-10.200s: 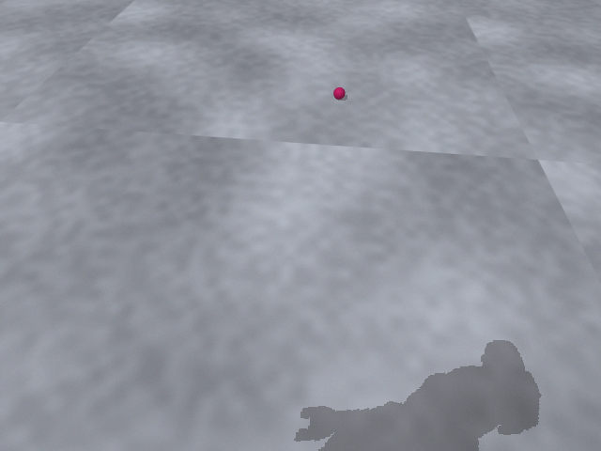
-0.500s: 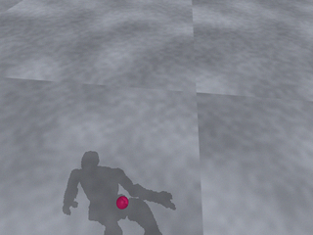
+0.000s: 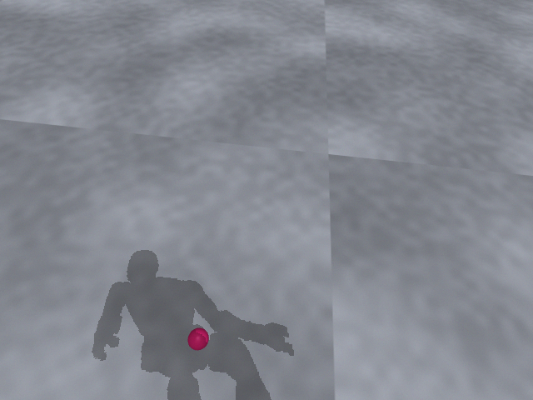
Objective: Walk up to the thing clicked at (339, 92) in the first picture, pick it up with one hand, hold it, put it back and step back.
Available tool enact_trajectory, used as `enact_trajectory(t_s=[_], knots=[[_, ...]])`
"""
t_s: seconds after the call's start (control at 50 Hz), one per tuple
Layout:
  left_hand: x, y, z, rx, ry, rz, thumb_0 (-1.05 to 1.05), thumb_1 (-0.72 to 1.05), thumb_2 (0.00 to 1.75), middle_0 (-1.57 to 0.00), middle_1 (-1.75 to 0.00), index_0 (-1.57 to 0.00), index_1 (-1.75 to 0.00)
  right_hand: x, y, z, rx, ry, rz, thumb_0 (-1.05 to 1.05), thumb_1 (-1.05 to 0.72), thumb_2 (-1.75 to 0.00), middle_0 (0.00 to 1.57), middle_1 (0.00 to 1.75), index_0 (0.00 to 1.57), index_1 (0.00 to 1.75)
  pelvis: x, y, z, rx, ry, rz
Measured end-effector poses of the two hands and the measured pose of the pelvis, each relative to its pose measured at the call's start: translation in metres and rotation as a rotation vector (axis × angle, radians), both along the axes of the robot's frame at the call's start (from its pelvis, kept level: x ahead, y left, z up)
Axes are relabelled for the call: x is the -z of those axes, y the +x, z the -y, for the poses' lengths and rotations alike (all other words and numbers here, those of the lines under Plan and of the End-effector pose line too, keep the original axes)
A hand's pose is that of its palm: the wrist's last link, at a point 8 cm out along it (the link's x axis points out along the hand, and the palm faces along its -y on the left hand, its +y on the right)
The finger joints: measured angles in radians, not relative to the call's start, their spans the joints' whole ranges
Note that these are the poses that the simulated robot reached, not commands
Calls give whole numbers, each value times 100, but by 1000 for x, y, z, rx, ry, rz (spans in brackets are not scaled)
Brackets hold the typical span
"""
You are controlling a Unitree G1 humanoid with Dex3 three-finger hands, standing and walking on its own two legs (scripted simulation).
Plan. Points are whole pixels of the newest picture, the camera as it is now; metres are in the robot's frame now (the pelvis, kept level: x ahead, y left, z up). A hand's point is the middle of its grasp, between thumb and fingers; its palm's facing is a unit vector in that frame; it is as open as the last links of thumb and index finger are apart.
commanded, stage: walk up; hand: left
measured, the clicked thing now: (198, 338) +0.42 +0.22 -0.74
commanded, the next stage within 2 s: none
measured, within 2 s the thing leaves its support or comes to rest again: neither
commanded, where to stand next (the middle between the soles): +0.04 -0.04 m, yaw +2 degrees
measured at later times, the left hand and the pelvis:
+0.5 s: hand out of the picture +0.08 +0.21 -0.17, palm faces +0.03 -0.93 -0.37, open 7.4 cm; pelvis -0.01 -0.06 -0.02, yaw +3 degrees
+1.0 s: hand out of the picture +0.05 +0.20 -0.15, palm faces +0.06 -0.93 -0.36, open 7.4 cm; pelvis -0.01 -0.07 +0.00, yaw +3 degrees
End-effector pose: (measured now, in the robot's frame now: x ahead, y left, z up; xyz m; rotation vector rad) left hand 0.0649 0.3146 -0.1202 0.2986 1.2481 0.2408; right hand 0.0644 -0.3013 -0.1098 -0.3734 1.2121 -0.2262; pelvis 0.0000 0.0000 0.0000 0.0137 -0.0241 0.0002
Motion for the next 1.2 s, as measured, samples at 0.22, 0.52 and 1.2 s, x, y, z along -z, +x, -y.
enact_trajectory(t_s=[0.22, 0.52, 1.2], knots=[[5, -11, 26, -15, -15, 5, 0, 90, 90, -20, -30, -20, -30, 6, -3, 39, -13, -51, -21, 0, -91, -89, 20, 30, 21, 30, 9, -1, 19, -37, -17, 13], [8, 0, 65, 16, 22, 67, 0, 91, 90, -20, -30, -20, -30, 18, 1, 79, -53, -36, -4, 0, -90, -89, 21, 30, 21, 30, 21, -12, 66, -51, -24, 15], [-11, -17, 58, -23, 23, 49, 0, 90, 90, -21, -30, -20, -30, 2, 39, 42, -68, 73, 40, 0, -91, -89, 20, 30, 21, 30, -4, -6, 55, -51, -13, 23]])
